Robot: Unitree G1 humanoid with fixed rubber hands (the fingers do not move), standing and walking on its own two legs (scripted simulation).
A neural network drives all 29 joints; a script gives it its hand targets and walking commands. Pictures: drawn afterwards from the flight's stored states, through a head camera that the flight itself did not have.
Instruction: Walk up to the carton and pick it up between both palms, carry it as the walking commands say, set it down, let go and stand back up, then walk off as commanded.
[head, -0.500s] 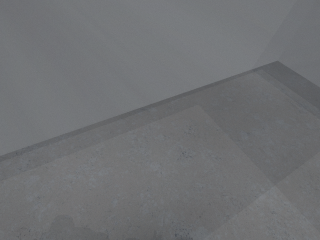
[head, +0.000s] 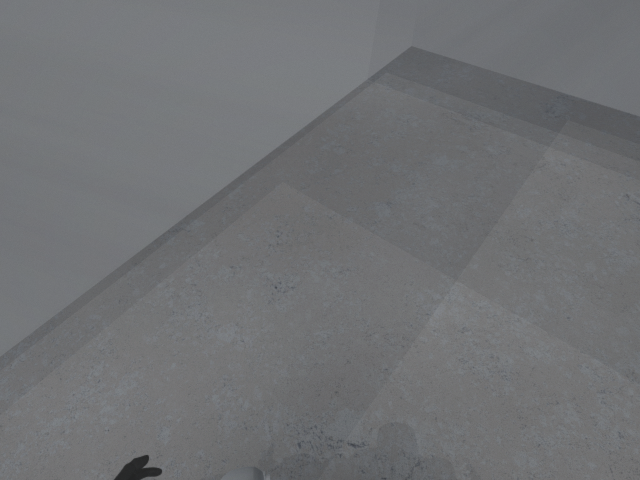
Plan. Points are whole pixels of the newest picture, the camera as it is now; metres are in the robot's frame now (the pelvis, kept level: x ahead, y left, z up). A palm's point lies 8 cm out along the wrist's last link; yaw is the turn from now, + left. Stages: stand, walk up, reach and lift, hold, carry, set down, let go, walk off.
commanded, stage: walk off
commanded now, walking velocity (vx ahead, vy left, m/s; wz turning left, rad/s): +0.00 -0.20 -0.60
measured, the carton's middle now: out of the picture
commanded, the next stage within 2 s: stand in 0.58 s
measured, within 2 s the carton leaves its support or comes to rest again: neither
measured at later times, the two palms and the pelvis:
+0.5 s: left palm out of the picture +0.13 +0.16 -0.12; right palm out of the picture -0.07 -0.39 -0.08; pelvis -0.03 -0.08 +0.01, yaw -18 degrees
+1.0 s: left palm out of the picture +0.10 -0.02 -0.11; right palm out of the picture -0.13 -0.47 -0.12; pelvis -0.09 -0.20 +0.01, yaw -26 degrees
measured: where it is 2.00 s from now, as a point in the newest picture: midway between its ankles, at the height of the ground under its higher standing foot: outside the picture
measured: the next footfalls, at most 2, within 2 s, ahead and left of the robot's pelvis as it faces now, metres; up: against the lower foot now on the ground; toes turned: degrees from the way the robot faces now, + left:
left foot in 0.28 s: +0.05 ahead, +0.04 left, +0.00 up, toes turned -5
right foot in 0.68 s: -0.06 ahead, -0.33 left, +0.00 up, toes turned -29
